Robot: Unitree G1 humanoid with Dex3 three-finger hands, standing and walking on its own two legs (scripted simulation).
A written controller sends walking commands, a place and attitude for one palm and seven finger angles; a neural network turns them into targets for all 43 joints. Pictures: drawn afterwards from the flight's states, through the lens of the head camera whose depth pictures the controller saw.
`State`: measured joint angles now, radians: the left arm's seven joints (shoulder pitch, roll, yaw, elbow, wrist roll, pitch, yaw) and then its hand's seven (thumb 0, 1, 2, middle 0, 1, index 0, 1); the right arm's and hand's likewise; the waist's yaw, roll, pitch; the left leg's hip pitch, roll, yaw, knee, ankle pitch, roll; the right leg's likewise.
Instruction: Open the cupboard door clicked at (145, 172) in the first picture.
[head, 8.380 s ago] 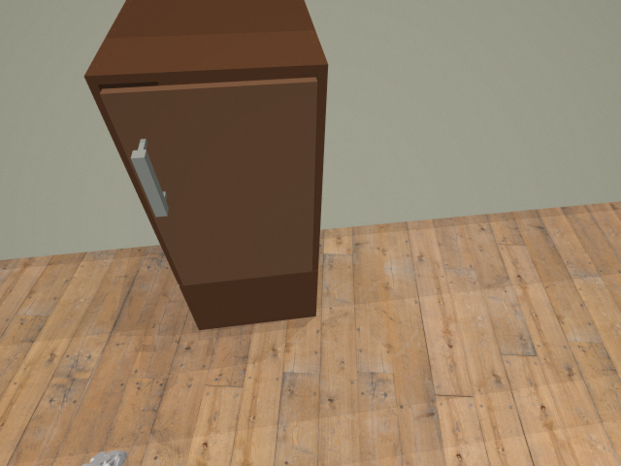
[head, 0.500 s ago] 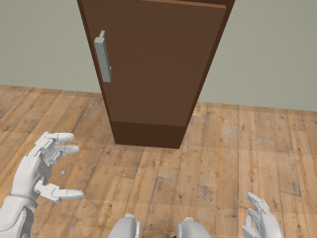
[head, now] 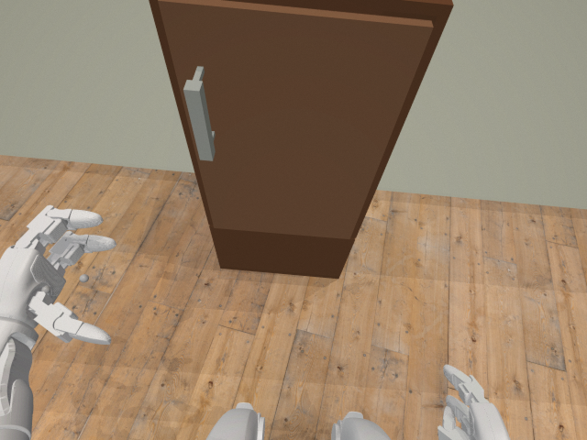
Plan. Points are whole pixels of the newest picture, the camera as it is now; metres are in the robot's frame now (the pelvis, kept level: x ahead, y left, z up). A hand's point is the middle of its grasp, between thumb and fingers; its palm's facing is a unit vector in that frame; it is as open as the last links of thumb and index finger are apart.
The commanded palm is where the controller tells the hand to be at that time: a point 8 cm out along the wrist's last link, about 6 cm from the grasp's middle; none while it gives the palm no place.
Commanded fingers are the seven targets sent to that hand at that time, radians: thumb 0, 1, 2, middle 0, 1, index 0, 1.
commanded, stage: raise the hand with hooked fingers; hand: left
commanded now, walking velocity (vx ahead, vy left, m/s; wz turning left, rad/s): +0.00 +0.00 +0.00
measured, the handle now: (203, 115) +0.60 +0.20 +0.04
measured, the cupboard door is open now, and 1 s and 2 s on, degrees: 0 0 0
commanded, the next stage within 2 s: move the hooked fingers beside the handle in 0.46 s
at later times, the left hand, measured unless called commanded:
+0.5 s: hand (99, 290) +0.27 +0.25 +0.05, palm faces +0.01 -1.00 -0.05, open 14.0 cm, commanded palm +0.25 +0.30 +0.05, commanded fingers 0.00 -0.50 0.30 -0.30 -1.20 -0.30 -1.20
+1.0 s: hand (129, 235) +0.35 +0.24 +0.05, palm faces -0.02 -1.00 -0.03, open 14.0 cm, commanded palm +0.33 +0.30 +0.05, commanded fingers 0.00 -0.50 0.30 -0.30 -1.20 -0.30 -1.20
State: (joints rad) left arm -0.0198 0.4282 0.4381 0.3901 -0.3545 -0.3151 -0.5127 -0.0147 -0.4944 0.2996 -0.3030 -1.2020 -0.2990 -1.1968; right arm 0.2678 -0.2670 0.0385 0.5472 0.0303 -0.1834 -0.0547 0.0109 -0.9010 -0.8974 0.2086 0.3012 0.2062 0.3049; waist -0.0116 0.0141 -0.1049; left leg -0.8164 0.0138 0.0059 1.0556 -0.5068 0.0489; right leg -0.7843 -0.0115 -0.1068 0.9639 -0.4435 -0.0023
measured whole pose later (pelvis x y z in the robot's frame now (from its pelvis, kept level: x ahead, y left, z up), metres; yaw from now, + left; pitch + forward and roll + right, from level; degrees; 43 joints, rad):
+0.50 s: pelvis -0.01 -0.02 +0.00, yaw +0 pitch +13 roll -2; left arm -0.01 0.41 0.43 0.45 -0.36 -0.36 -0.52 -0.02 -0.50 0.30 -0.30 -1.20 -0.30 -1.20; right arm 0.28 -0.27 0.04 0.54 0.04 -0.17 -0.06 0.01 -0.90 -0.90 0.21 0.30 0.20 0.30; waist -0.02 0.02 -0.11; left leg -0.78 0.02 0.01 1.02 -0.48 0.03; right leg -0.76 0.00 -0.10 0.96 -0.43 -0.03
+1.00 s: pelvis +0.00 -0.02 +0.00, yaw -1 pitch +17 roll -2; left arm -0.28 0.47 0.46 0.68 -0.30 -0.32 -0.53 -0.02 -0.50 0.30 -0.30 -1.20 -0.30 -1.20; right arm 0.30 -0.28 0.03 0.57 0.04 -0.15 -0.06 0.01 -0.90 -0.90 0.21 0.30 0.20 0.30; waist -0.06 0.01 -0.11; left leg -0.84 0.03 0.02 1.04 -0.49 0.02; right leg -0.84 0.01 -0.09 0.99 -0.44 -0.03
